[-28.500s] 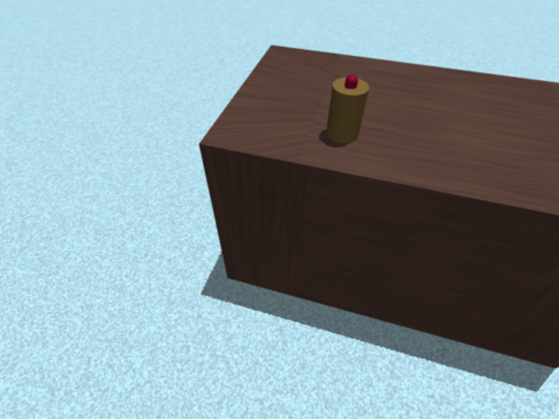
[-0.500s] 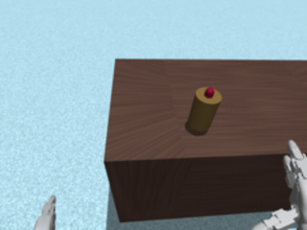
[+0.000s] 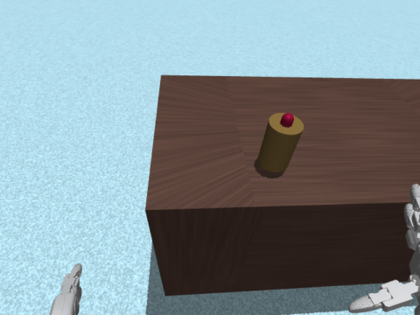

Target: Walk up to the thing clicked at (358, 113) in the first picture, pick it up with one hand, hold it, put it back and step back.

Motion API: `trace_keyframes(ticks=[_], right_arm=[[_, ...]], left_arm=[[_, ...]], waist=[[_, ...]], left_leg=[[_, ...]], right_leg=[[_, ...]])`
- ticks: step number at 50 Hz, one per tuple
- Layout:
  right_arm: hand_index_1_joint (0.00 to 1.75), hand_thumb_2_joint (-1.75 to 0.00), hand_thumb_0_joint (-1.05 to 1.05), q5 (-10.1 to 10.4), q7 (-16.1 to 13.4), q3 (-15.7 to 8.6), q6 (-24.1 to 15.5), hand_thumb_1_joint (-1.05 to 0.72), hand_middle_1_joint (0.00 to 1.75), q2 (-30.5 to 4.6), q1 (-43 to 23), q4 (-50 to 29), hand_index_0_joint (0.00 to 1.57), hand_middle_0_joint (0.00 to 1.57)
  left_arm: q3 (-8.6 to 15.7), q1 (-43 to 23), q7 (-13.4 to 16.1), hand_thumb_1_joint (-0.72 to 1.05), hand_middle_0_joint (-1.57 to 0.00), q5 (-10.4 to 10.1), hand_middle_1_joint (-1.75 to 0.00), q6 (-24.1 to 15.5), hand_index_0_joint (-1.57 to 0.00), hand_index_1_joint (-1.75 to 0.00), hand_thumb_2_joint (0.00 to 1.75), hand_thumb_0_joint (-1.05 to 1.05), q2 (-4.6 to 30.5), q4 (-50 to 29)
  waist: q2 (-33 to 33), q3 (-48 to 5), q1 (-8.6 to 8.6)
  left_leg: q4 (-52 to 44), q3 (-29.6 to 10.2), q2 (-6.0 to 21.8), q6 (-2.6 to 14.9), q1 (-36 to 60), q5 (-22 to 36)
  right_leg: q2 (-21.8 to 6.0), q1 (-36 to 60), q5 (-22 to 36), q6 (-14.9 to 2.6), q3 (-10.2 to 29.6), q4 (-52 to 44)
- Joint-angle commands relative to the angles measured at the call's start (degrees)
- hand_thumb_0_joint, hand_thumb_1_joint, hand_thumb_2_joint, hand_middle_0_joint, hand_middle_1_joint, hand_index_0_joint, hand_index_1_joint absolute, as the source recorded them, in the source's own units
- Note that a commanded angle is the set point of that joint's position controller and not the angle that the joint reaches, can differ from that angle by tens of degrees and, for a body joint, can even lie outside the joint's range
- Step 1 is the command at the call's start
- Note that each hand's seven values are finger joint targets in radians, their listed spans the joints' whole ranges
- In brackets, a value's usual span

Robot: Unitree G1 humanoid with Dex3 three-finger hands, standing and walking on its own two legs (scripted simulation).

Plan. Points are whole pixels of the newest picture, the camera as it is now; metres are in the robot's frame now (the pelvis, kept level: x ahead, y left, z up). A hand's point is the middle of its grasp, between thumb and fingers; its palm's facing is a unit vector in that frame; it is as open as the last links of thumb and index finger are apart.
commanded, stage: home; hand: right
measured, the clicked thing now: (280, 139) +0.53 -0.21 +0.03
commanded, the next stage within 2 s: none
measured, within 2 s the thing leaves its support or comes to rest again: neither
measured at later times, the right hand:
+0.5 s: hand (294, 298) +0.18 -0.18 -0.08, palm faces +0.06 +0.98 -0.20, open 17.4 cm
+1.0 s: hand (309, 306) +0.17 -0.22 -0.12, palm faces -0.06 +0.94 -0.34, open 17.5 cm
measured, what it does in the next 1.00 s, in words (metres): stands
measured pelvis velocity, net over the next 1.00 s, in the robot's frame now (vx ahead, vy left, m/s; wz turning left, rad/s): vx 0.02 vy -0.01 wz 0.01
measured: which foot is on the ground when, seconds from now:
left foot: down 0.00-1.00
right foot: down 0.00-1.00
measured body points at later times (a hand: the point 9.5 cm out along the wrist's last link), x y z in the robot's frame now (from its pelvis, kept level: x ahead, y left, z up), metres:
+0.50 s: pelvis +0.01 -0.01 +0.00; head +0.03 -0.01 +0.45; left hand +0.17 +0.23 -0.08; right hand +0.17 -0.23 -0.07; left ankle +0.05 +0.13 -0.72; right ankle +0.01 -0.15 -0.72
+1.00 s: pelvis +0.02 -0.01 -0.01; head +0.03 +0.00 +0.44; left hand +0.15 +0.26 -0.12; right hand +0.17 -0.27 -0.09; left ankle +0.05 +0.12 -0.72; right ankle +0.01 -0.15 -0.72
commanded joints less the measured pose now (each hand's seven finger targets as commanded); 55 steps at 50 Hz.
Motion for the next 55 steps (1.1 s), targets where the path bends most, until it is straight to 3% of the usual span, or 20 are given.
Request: trace_keyframes(ticks=[1,2,8,16,19,22,23,24,26,27,29,30,31,33,37,42,43,45,48,55], right_arm=[[0.05,-0.05,0.00,-0.43,-0.06,-0.32,-2.99,0.56,0.05,-5.28,-0.36,-6.15,0.05,0.05],[0.05,-0.06,0.00,-0.55,-0.02,0.41,-2.90,0.55,0.05,-5.43,-0.63,-5.84,0.05,0.05],[0.05,-0.05,0.00,-1.53,0.07,5.61,-1.12,0.56,0.05,-3.80,-1.71,2.02,0.05,0.05],[0.05,-0.06,0.00,-2.93,-0.74,13.26,1.89,0.55,0.05,-0.02,-9.61,15.04,0.05,0.05],[0.05,-0.06,0.00,-3.23,-1.39,12.77,3.01,0.55,0.05,-1.48,-10.84,19.14,0.05,0.05],[0.06,-0.07,0.00,-3.20,-1.66,13.18,4.48,0.53,0.06,-1.74,-11.39,23.10,0.06,0.06],[0.05,-0.05,0.00,-3.51,-3.40,7.75,4.52,0.56,0.05,-4.83,-11.60,20.20,0.05,0.05],[0.05,-0.05,0.00,-3.61,-3.33,11.81,4.82,0.56,0.05,-1.35,-10.57,22.36,0.05,0.05],[0.05,-0.05,0.00,-3.47,-3.47,14.52,5.90,0.56,0.05,1.27,-8.56,24.08,0.05,0.05],[0.05,-0.05,0.00,-3.41,-4.03,12.83,5.64,0.55,0.05,-1.36,-10.99,19.05,0.05,0.05],[0.05,-0.04,0.00,-3.36,-4.02,15.11,6.43,0.58,0.05,1.66,-6.62,25.58,0.05,0.05],[0.05,-0.04,0.00,-3.21,-4.06,15.09,6.25,0.57,0.05,0.65,-10.37,20.57,0.05,0.05],[0.05,-0.05,0.00,-3.12,-4.11,15.94,6.62,0.56,0.05,2.11,-9.33,23.06,0.05,0.05],[0.05,-0.06,0.00,-3.30,-4.42,14.56,6.53,0.54,0.05,0.16,-11.38,19.68,0.05,0.05],[0.05,-0.05,0.00,-3.23,-4.64,15.77,7.31,0.56,0.05,1.16,-11.50,19.71,0.05,0.05],[0.05,-0.04,0.00,-3.24,-5.14,14.49,8.10,0.57,0.05,-0.42,-11.69,18.00,0.05,0.05],[0.06,-0.07,0.00,-7.85,-2.87,11.96,8.74,0.53,0.06,-13.89,-11.04,34.90,0.05,0.05],[0.05,-0.05,0.00,-7.20,-1.37,12.53,9.22,0.56,0.05,-11.86,-9.85,37.09,0.05,0.05],[0.05,-0.05,0.00,-5.90,-0.07,14.09,8.85,0.56,0.05,-10.90,-12.99,41.99,0.05,0.05],[0.05,-0.05,0.00,-5.46,0.59,14.95,10.05,0.56,0.05,-13.33,-17.32,54.02,0.05,0.05]], left_arm=[[-4.27,-6.01,-0.72,0.13,-0.14,-0.01,-0.21,-3.56,-0.14,-0.21,0.58,0.00,0.28,-8.71],[-4.02,-8.13,-0.69,0.21,-0.15,0.02,-0.21,-3.57,-0.15,-0.21,0.61,0.00,0.83,-7.45],[1.53,-5.52,0.04,0.67,-0.18,0.53,-0.26,-4.01,-0.18,-0.26,0.77,0.00,7.57,-5.58],[-5.06,-9.74,0.25,0.90,-0.20,0.65,-0.29,-4.02,-0.20,-0.30,0.90,0.00,1.87,-5.61],[-4.43,-8.61,0.72,0.90,-0.20,0.80,-0.30,-3.50,-0.20,-0.30,0.90,0.00,3.49,-6.33],[-4.79,-8.76,0.83,0.90,-0.20,0.80,-0.30,-2.65,-0.20,-0.30,0.90,0.00,3.60,-5.42],[-3.41,-8.15,0.96,0.90,-0.20,1.45,-0.30,-2.58,-0.20,-0.30,0.90,0.00,7.63,1.47],[-4.18,-8.66,0.78,0.90,-0.20,1.37,-0.30,-2.64,-0.20,-0.30,0.90,0.00,6.60,0.59],[-4.37,-9.19,0.40,0.90,-0.20,1.16,-0.30,-2.91,-0.20,-0.30,0.90,0.00,6.13,1.04],[-4.51,-9.78,0.33,0.90,-0.20,1.12,-0.30,-2.73,-0.20,-0.30,0.90,0.00,5.86,0.34],[-4.24,-10.11,0.19,0.90,-0.20,1.08,-0.30,-2.20,-0.20,-0.30,0.90,0.00,6.46,1.49],[-4.00,-9.88,0.03,0.90,-0.20,1.01,-0.30,-2.12,-0.20,-0.30,0.90,0.00,6.71,1.12],[-4.14,-9.82,-0.13,0.90,-0.20,0.98,-0.30,-2.09,-0.20,-0.30,0.90,0.00,6.50,2.18],[-4.04,-10.16,0.02,0.90,-0.20,1.01,-0.30,-1.65,-0.20,-0.30,0.90,0.00,6.48,1.69],[-3.76,-9.87,0.04,0.90,-0.20,0.90,-0.30,-1.19,-0.20,-0.30,0.90,0.00,6.77,2.22],[-3.71,-10.36,0.18,0.90,-0.20,0.68,-0.30,-0.66,-0.20,-0.30,0.90,0.00,6.84,1.45],[-1.67,-7.82,-1.29,0.90,-0.20,5.17,-0.30,2.17,-0.20,-0.30,0.90,0.00,17.39,10.98],[-2.06,-7.29,-2.14,0.90,-0.20,4.83,-0.30,4.01,-0.20,-0.30,0.90,0.00,16.31,11.85],[-2.71,-8.78,-3.21,0.90,-0.20,3.38,-0.30,4.53,-0.20,-0.30,0.90,0.00,16.13,13.84],[-3.49,-11.12,-3.77,0.90,-0.20,3.10,-0.30,5.47,-0.20,-0.30,0.90,0.00,18.18,20.48]], waist=[[2.31,-1.08,-0.67],[1.24,-0.38,-1.03],[2.23,-1.42,2.97],[0.99,-4.70,2.96],[0.93,-9.46,3.00],[-0.08,-7.47,2.31],[-1.79,-8.45,1.55],[-0.60,-6.24,2.54],[0.45,-5.10,2.41],[-1.58,-8.32,1.73],[1.60,-4.83,2.83],[1.34,-6.44,3.21],[2.25,-4.99,3.28],[1.71,-8.41,3.01],[2.91,-8.74,3.28],[2.75,-8.86,2.86],[3.05,-10.70,2.68],[2.66,-11.41,3.00],[3.51,-6.72,3.33],[1.16,-1.20,2.88]], left_leg=[[-7.97,2.49,-1.03,0.13,4.79,-1.68],[-7.90,2.63,-1.16,0.29,4.27,-2.58],[-7.31,2.98,-1.56,0.23,1.99,-1.82],[-5.37,2.34,-1.22,0.47,2.10,0.71],[-4.23,2.10,-1.18,0.45,4.37,6.07],[-4.12,1.94,-1.06,0.50,4.12,5.98],[-3.26,1.77,-1.72,0.79,4.44,5.00],[-3.68,1.86,-1.81,0.79,4.16,3.95],[-3.68,2.26,-2.02,0.75,3.48,2.95],[-3.36,2.11,-1.98,0.91,4.75,4.53],[-3.37,2.35,-2.23,0.68,3.18,5.19],[-3.23,2.33,-2.24,0.64,3.34,5.89],[-2.92,2.46,-2.28,0.55,2.44,5.78],[-2.33,2.11,-2.07,0.54,3.18,7.38],[-1.09,2.19,-2.23,0.44,2.32,8.70],[-0.96,1.86,-2.15,0.34,1.58,5.51],[2.12,-4.19,3.61,3.28,7.09,13.96],[2.02,-5.14,3.78,5.10,6.46,16.55],[0.72,-4.78,3.47,4.71,4.36,13.98],[-3.98,-4.95,3.03,3.65,6.07,8.46]], right_leg=[[2.00,-5.18,2.49,-2.58,-4.16,-8.25],[1.91,-5.74,1.59,-2.44,-4.06,-8.63],[1.55,-3.48,0.58,-2.66,-3.80,-8.57],[1.47,-5.34,2.77,-2.44,-3.54,-6.32],[1.40,-3.47,8.35,-2.15,-3.71,-4.98],[1.49,-4.55,7.99,-2.02,-4.01,-4.96],[1.60,-4.85,6.66,-2.05,-3.74,-4.02],[1.48,-5.53,5.40,-2.12,-3.93,-4.20],[1.34,-7.13,4.29,-2.13,-3.87,-4.39],[1.37,-6.01,6.12,-1.94,-3.96,-4.07],[1.18,-7.09,6.76,-2.20,-3.92,-3.56],[1.06,-5.99,7.15,-2.24,-3.88,-3.40],[0.99,-6.92,7.10,-2.29,-3.76,-3.07],[1.13,-5.12,8.80,-2.37,-3.97,-2.12],[0.90,-5.34,10.27,-2.32,-3.77,-1.00],[1.09,-6.80,7.01,-2.40,-3.96,-0.36],[-3.38,-3.94,17.38,-4.93,1.06,1.14],[-3.10,-2.52,18.49,-5.66,1.56,2.04],[-3.11,-2.79,14.84,-5.52,1.87,-0.12],[-3.51,-2.64,7.42,-5.37,4.02,-7.78]])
